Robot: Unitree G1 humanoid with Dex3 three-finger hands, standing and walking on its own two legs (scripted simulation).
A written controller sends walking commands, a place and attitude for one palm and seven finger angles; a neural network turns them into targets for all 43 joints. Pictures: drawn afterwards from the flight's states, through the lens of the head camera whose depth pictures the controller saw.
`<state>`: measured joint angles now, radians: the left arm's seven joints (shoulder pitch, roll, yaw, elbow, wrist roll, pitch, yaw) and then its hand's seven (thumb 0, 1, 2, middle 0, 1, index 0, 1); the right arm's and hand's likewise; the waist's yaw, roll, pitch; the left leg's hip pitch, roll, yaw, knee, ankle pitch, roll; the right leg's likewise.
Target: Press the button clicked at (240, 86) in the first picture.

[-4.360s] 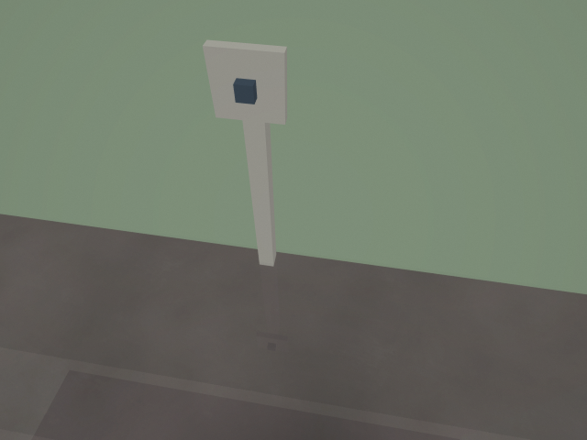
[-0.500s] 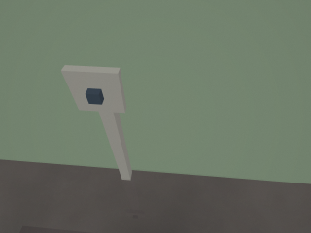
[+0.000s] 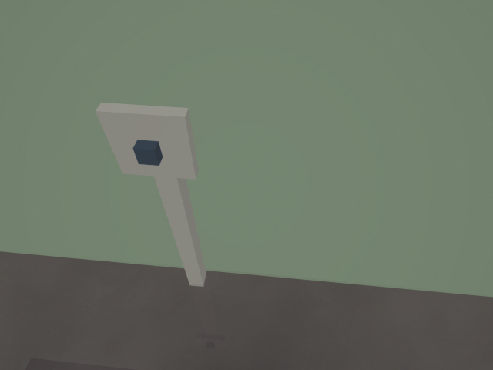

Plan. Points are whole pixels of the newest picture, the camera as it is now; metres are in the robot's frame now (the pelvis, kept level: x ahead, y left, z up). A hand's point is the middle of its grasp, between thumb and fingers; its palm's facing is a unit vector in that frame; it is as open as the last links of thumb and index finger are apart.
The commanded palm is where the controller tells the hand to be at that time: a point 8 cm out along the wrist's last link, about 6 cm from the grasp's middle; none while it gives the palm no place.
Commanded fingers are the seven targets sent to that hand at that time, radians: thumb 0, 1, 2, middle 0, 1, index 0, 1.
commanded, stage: look again from close up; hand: left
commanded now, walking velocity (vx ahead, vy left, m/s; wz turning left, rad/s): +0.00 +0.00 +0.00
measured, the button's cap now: (148, 151) +0.52 +0.25 +0.04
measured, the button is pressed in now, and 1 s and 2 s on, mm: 0 0 0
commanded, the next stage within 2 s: shuffle to correct the standing spot in 0.38 s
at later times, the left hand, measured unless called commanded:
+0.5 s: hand out of the picture -0.02 +0.17 -0.18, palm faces +0.04 -0.98 -0.18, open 7.3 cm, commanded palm none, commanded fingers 0.00 0.90 0.90 -0.20 -0.30 -0.20 -0.30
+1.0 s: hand out of the picture +0.01 +0.22 -0.19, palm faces +0.05 -0.99 -0.15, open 7.4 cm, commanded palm none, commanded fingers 0.00 0.90 0.90 -0.20 -0.30 -0.20 -0.30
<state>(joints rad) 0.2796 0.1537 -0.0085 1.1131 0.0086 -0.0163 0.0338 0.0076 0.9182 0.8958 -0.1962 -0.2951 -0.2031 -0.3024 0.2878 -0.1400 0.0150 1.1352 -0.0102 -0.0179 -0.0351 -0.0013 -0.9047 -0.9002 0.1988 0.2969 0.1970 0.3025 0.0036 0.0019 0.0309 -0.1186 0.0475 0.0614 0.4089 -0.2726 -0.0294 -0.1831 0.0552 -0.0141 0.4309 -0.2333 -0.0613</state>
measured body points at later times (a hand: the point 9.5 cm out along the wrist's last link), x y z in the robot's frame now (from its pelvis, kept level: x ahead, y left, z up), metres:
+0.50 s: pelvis -0.01 +0.00 +0.00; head +0.00 +0.00 +0.45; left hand -0.02 +0.22 -0.16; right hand -0.03 -0.20 -0.16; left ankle -0.03 +0.13 -0.74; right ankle +0.00 -0.08 -0.74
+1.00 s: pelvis +0.03 +0.06 +0.00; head +0.05 +0.08 +0.45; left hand +0.01 +0.27 -0.17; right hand +0.00 -0.15 -0.15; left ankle -0.02 +0.13 -0.74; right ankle +0.01 -0.07 -0.71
